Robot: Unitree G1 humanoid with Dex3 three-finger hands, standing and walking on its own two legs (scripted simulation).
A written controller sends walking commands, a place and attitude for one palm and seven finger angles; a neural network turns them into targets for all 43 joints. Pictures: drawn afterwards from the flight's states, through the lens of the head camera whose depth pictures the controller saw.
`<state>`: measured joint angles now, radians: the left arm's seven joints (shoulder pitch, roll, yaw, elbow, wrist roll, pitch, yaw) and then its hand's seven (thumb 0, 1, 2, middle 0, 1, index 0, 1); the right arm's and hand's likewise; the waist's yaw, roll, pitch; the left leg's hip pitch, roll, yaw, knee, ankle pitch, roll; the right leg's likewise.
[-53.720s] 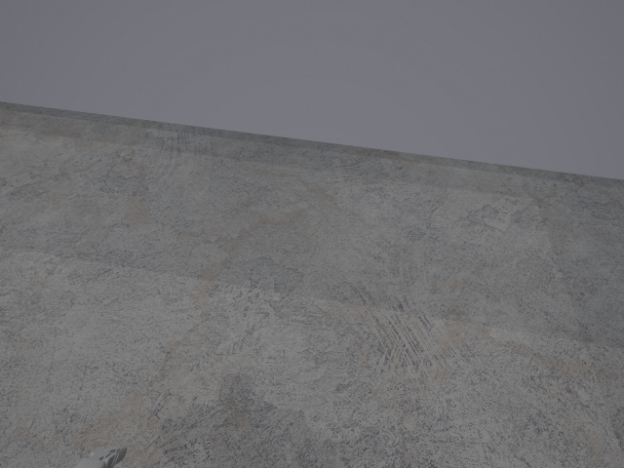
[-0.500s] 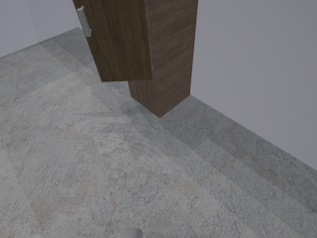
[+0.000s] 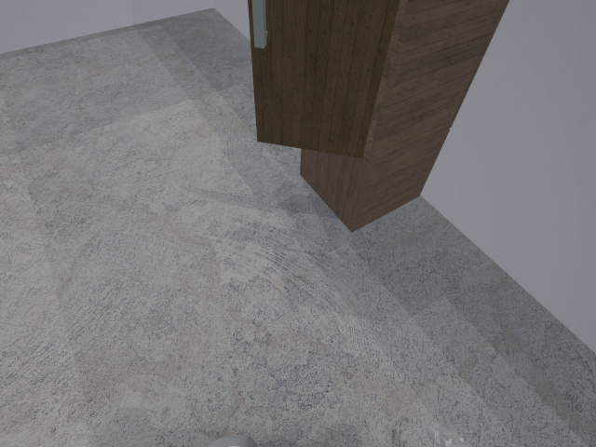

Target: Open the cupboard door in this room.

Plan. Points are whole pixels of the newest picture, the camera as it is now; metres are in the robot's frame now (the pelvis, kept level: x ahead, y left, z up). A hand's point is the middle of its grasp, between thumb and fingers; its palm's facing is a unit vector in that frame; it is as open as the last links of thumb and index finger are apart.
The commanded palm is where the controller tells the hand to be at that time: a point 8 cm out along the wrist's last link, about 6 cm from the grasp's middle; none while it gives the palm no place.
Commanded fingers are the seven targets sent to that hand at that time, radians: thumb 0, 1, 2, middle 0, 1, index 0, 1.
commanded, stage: take the last steps up to it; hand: left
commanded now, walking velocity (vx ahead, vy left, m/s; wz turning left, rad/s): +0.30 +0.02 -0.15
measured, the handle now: (261, 13) +1.00 +0.21 +0.08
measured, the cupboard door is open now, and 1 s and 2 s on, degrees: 46 46 46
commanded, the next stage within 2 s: come to a stop and stand still in 0.90 s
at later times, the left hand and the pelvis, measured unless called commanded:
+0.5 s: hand (236, 328) +0.31 +0.15 -0.15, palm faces -0.09 -0.98 -0.19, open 7.3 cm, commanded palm none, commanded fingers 0.00 0.90 0.90 -0.20 -0.30 -0.20 -0.30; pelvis +0.19 -0.02 +0.01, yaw -5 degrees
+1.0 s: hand (216, 284) +0.39 +0.21 -0.16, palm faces -0.05 -0.99 -0.14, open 7.4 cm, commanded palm none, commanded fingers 0.00 0.90 0.90 -0.20 -0.30 -0.20 -0.30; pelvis +0.37 +0.04 +0.02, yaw -6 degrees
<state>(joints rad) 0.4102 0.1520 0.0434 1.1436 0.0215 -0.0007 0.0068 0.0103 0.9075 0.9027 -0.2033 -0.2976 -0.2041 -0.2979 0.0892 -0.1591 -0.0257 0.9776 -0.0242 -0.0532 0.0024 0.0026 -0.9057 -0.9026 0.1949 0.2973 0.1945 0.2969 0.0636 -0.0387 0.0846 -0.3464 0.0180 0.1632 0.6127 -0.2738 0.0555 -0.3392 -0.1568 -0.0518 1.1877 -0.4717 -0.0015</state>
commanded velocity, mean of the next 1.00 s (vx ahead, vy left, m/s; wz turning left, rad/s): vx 0.25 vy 0.03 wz -0.04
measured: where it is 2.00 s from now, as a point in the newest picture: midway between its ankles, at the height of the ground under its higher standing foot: (298, 384)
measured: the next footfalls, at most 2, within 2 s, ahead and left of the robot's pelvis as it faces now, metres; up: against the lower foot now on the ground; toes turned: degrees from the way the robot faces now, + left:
right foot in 0.40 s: +0.24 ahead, -0.11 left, +0.00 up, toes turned -12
left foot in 0.80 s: +0.43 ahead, +0.12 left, +0.00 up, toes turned +3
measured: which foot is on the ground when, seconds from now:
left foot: down 0.00-0.42, up 0.44-0.78, down 0.80-1.00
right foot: up 0.00-0.38, down 0.40-0.80, up 0.82-1.00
